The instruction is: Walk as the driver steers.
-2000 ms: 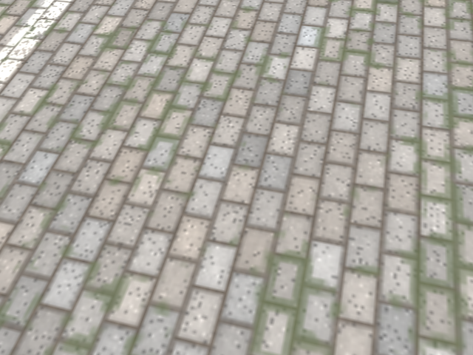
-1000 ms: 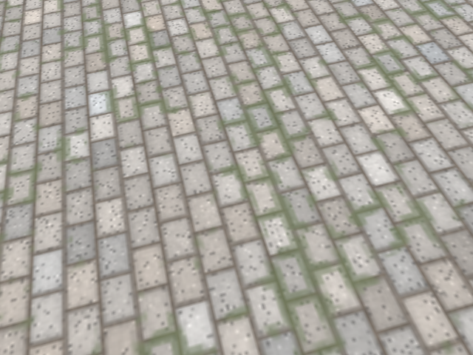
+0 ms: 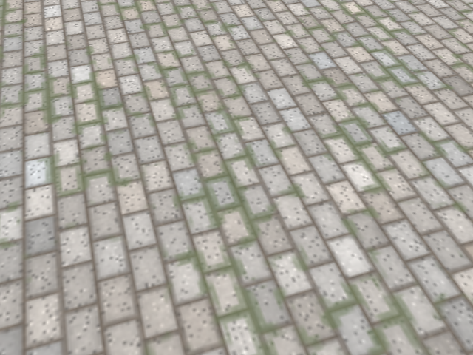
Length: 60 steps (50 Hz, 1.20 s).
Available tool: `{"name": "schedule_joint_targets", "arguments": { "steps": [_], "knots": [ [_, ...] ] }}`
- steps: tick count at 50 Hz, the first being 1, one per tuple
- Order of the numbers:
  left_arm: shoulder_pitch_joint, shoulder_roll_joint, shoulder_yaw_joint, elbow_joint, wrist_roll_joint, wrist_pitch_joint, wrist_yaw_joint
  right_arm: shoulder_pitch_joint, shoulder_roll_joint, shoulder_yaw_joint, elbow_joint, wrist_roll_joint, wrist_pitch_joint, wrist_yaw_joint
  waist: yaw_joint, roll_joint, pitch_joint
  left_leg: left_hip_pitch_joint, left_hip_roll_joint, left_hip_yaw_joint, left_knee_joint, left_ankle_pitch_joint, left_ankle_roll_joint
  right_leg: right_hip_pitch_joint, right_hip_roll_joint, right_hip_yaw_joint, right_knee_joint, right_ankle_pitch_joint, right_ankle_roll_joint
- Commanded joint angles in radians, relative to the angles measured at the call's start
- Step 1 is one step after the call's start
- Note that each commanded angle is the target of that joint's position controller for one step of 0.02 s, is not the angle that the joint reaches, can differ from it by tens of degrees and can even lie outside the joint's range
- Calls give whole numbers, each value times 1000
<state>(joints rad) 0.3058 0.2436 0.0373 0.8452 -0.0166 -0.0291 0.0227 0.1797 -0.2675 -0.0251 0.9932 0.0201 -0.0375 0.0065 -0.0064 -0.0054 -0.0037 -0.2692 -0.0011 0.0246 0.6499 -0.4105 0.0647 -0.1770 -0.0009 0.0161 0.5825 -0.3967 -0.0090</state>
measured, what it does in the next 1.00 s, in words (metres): walks ahead, turning left: right foot, then left foot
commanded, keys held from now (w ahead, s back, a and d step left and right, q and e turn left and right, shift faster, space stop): w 0.06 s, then w+q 0.94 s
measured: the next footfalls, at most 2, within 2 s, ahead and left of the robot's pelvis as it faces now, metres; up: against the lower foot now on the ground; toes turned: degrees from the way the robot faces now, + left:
right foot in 0.46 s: +0.38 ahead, -0.11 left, +0.00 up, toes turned +12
left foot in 0.96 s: +0.52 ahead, +0.25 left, +0.00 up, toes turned +31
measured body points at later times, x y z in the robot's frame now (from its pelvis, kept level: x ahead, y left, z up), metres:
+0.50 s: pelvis +0.22 -0.02 -0.01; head +0.25 -0.01 +0.44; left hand +0.42 +0.25 -0.07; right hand +0.21 -0.30 -0.14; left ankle +0.01 +0.10 -0.69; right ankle +0.34 -0.12 -0.73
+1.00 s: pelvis +0.44 +0.11 -0.01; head +0.47 +0.15 +0.43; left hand +0.35 +0.39 -0.15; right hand +0.74 -0.03 -0.09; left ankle +0.49 +0.23 -0.73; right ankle +0.36 -0.11 -0.68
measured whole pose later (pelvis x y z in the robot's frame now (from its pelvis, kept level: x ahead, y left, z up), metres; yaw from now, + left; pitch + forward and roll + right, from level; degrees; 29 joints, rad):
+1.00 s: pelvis +0.44 +0.11 -0.01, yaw +29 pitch +1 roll -3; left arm 0.26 0.31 0.08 0.86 -0.01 -0.07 0.00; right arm 0.10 -0.30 -0.07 0.68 0.03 -0.02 0.04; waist 0.04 0.01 0.07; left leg -0.52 0.01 0.04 0.68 -0.18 0.10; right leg -0.12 -0.10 -0.13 0.87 -0.51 0.06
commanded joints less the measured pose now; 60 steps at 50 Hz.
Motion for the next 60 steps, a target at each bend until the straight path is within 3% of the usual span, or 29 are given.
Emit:
{"name": "schedule_joint_targets", "arguments": {
  "steps": [1,2,3,4,6,9,14,18,21,22,23,24,25,26,27,28,30,35,39,44,46,47,48,49,50,51,53,55,60],
  "knots": [
    [-52,171,45,-52,-6,-26,0,15,-80,-20,-25,10,-57,18,-51,-138,104,-18,8,-5,-116,40,52,-81,-230,314,-251,-31,-171],
    [-142,142,36,-87,-7,-28,-1,123,-122,-36,22,10,-60,21,-103,-69,91,104,41,-79,-199,53,71,-166,-146,186,-139,64,-113],
    [-181,84,23,-127,-1,-44,-3,223,-220,-66,59,12,-62,19,-115,160,62,293,169,-347,-309,64,140,-341,17,-11,161,149,-24],
    [-184,97,26,-139,5,-66,2,300,-245,-70,61,-1,-63,24,-151,280,23,463,334,-662,-413,207,246,-551,68,4,427,-119,21],
    [-148,119,34,-124,-21,-86,-11,224,-151,-41,32,-7,-75,26,-79,125,49,494,328,-586,-383,296,240,-695,-17,69,609,-103,-9],
    [-208,109,39,-144,4,-96,-27,208,-99,-21,15,-3,-59,17,-56,63,65,426,252,-399,-419,456,179,-682,-80,28,498,88,-3],
    [-357,36,8,-197,2,-91,-45,211,-152,-32,-22,-7,-31,-31,-66,93,99,174,149,-241,-488,432,138,-414,-7,-40,68,315,60],
    [-383,104,24,-219,-16,-88,-44,245,-168,-48,-28,14,-35,-37,-47,133,104,135,197,-295,-481,385,106,-258,-2,14,-69,435,52],
    [-253,170,55,-190,-10,-91,-30,224,-170,-61,-47,9,-27,-33,37,128,26,171,184,-282,-299,622,59,-74,10,11,-96,352,0],
    [-114,202,74,-155,-10,-91,-21,215,-153,-57,-63,-2,-23,-29,104,110,-71,121,126,-253,-117,654,31,116,-7,18,-99,322,-32],
    [57,262,89,-136,7,-88,-11,214,-89,-37,-104,-28,-20,-26,161,-1,-243,-32,47,-215,182,424,5,386,-192,208,-83,171,-94],
    [82,321,93,-118,26,-79,-26,364,45,-3,-134,3,-32,-25,69,-364,-379,-335,-81,-141,508,-171,-36,608,-435,704,-258,-77,-239],
    [35,198,65,-131,21,-83,-31,324,-87,-32,-122,28,-34,-26,81,-257,-271,-431,-8,-193,641,-152,-31,492,-412,768,-353,-248,-222],
    [-42,147,50,-135,9,-87,-29,227,-143,-51,-146,37,-33,-27,74,-168,-118,-468,35,-164,655,-55,-21,351,-378,587,-357,-186,-182],
    [-97,130,45,-130,10,-87,-31,189,-132,-52,-150,27,-29,-31,50,-88,-52,-427,81,-144,629,25,-24,224,-332,435,-361,-17,-164],
    [-127,107,41,-119,19,-87,-34,170,-118,-57,-156,13,-26,-29,30,-81,-16,-393,108,-145,586,69,-25,137,-292,328,-379,96,-155],
    [-157,95,41,-99,28,-94,-33,177,-79,-58,-171,16,-6,-21,-5,-117,4,-325,142,-135,539,99,-31,41,-259,200,-429,182,-155],
    [-142,162,67,-63,22,-103,-21,66,-58,-50,-255,0,16,-5,-6,-52,51,-406,166,-126,351,235,-61,27,-292,50,-500,281,-203],
    [-122,199,77,-49,14,-90,-14,-46,-55,-39,-296,0,5,24,30,-31,69,-352,144,-61,133,395,-56,49,-264,-100,-491,343,-168],
    [-49,245,95,-19,-13,-58,-17,-153,-85,-44,-366,-1,12,43,57,-32,95,-349,106,4,11,284,-4,194,-306,-160,-404,388,-127],
    [-69,268,100,-23,-21,-41,-18,-64,-125,-68,-362,-3,16,42,-11,-49,25,-188,30,73,-24,208,39,210,-290,-211,-205,722,-98],
    [-74,250,92,-28,-22,-33,-17,95,-174,-100,-319,2,20,36,-94,-29,-61,33,-34,102,-66,236,72,146,-249,-255,18,846,-67],
    [-52,202,70,-46,7,-34,-14,294,-271,-143,-270,12,29,17,-168,77,-166,347,36,-65,-85,228,131,-87,-202,-271,349,633,-10],
    [17,55,23,-114,45,-59,-21,255,-396,-155,-288,17,19,11,-40,349,-239,603,284,-671,-243,-7,316,-521,3,-167,696,-185,56],
    [-80,145,33,-119,2,-95,-29,264,-307,-127,-330,6,-3,22,-112,196,-338,635,344,-873,-394,-122,341,-619,8,59,803,-206,35],
    [-159,198,47,-142,-34,-113,-34,233,-242,-108,-318,-4,-21,27,-116,134,-200,562,326,-736,-400,-31,291,-703,-35,56,794,-101,6],
    [-153,185,46,-123,10,-123,-20,109,-178,-88,-338,-6,-27,22,-35,41,-92,306,241,-505,-375,199,226,-583,-114,64,622,50,-7],
    [-132,186,53,-118,21,-103,-24,54,-150,-76,-368,-22,-28,13,12,65,-69,177,199,-422,-415,345,219,-472,-131,69,537,117,4],
    [-249,126,36,-160,33,-76,-24,125,-185,-88,-344,-4,-33,-18,-10,42,-3,95,139,-298,-444,464,202,-479,-80,43,240,338,69]
  ]
}}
